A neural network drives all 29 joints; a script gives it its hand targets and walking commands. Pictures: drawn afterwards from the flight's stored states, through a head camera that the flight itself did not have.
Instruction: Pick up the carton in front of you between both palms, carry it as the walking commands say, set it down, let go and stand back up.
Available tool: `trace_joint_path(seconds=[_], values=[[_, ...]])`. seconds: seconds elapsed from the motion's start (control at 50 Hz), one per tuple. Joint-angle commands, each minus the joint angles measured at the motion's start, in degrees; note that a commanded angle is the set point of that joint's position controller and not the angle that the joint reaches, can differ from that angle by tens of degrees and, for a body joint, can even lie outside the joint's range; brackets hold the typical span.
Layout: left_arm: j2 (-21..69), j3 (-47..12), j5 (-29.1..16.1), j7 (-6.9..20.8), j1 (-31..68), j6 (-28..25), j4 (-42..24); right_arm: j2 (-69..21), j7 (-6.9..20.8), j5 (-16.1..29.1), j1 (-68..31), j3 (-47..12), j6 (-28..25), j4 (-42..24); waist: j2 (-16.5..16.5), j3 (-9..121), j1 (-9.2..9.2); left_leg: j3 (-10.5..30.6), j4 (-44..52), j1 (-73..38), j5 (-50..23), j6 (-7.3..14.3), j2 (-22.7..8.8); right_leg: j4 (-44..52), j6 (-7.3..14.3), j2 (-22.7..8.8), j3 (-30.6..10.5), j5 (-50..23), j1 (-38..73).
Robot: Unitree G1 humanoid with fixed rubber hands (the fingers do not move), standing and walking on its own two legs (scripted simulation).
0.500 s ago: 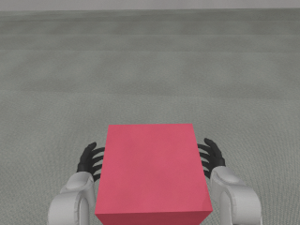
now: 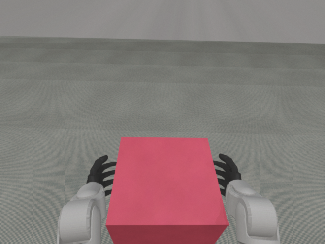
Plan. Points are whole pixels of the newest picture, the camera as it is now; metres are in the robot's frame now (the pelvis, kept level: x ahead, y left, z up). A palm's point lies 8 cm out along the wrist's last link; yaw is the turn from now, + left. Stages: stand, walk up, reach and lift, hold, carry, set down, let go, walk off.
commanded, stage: carry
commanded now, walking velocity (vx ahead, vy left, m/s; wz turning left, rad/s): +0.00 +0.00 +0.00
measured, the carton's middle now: (163, 200) +0.26 +0.00 +0.01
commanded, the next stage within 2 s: hold in 1.48 s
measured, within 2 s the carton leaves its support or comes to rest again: neither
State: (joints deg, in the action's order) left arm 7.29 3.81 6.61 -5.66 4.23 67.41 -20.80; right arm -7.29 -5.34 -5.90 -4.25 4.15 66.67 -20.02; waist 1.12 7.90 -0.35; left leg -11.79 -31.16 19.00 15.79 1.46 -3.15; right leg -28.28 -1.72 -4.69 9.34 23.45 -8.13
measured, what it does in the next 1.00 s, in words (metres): shifts its weight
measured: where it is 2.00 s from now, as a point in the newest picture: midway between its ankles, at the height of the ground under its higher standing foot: outside the picture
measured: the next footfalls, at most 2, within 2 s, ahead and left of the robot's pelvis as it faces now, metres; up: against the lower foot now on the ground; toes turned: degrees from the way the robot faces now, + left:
none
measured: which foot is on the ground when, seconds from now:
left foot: down 0.00-1.00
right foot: down 0.00-1.00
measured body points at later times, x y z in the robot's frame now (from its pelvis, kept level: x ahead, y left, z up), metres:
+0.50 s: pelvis -0.03 +0.00 +0.00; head -0.06 +0.00 +0.45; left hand +0.26 +0.15 +0.03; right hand +0.26 -0.15 +0.03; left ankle +0.00 +0.10 -0.73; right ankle -0.10 -0.11 -0.73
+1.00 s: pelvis -0.06 -0.01 +0.00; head -0.07 -0.01 +0.45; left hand +0.25 +0.14 +0.04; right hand +0.25 -0.16 +0.04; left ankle +0.00 +0.10 -0.73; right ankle -0.10 -0.11 -0.73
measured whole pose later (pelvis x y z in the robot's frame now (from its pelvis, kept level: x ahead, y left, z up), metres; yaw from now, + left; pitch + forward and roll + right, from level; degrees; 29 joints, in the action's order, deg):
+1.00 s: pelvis -0.06 -0.01 +0.00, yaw +0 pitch +2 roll +0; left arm 8.2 9.8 13.8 -1.0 12.4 41.9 9.0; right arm -8.2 -0.7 -13.8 -12.7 10.2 41.7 9.4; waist 0.2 5.0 -0.1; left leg -10.9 -29.3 20.9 9.8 1.1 -4.8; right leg -30.5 0.4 -3.3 10.3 20.4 -11.6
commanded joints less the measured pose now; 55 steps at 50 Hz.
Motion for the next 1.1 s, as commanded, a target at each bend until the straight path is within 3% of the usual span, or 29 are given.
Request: trace_joint_path(seconds=[0.0, 0.16, 0.46, 0.56, 0.7, 1.08], values=[[47.12, -37.14, -17.0, 11.81, 22.07, -3.1, -0.74, -47.51, 11.78, 17.34, -21.88, -37.97, -2.43, -0.58, -0.86, 11.73, 0.41, 6.26, -0.28, -10.64, -36.0, 0.67, -6.76, 0.25, -0.01, -4.8, -2.51, -33.57, 1.47], [45.05, -34.43, -14.13, 13.08, 22.48, -9.29, 4.81, -45.76, 12.61, 13.59, -22.31, -35.74, -8.7, 4.16, -0.61, 10.52, 0.5, 6.29, 0.43, -10.0, -30.04, 0.8, -6.7, 1.12, 0.56, -4.98, -2.8, -29.12, 0.34], [44.3, -21.85, -4.87, 14.88, 30.3, -25.97, 26.55, -43.68, 14.86, 4.03, -30.03, -21.7, -25.33, 26.3, -1.11, 7.51, 0.39, 6.99, 4.32, -8.16, -18.2, 0.36, -6.85, 4.33, 1.91, -4.84, -3.93, -15.37, -3.02], [48.48, -21.75, -4.42, 16.37, 33.85, -30.98, 30.99, -48.06, 16.56, 3.61, -33.74, -21.85, -30.27, 31.08, -1.23, 8.8, 0.34, 7.0, 4.66, -8.68, -17.48, 0.23, -6.75, 4.24, 2.2, -4.65, -4.06, -13.95, -3.06], [52.14, -25.49, -6.4, 16.9, 32.63, -28.97, 27.77, -51.73, 17.09, 5.51, -32.26, -25.5, -28.32, 27.6, -1.25, 10.3, 0.31, 6.91, 4.13, -8.96, -18.58, 0.15, -6.83, 3.3, 2.24, -4.66, -4.22, -15.03, -3.34], [51.35, -24.63, -6.22, 17.19, 32.29, -27.18, 27.58, -51.09, 17.2, 5.45, -32.13, -24.76, -26.42, 27.48, -1.05, 9.37, 0.27, 6.88, 4.21, -7.83, -16.63, -0.43, -6.82, 3.81, 2.82, -4.77, -4.67, -14.37, -5.18]])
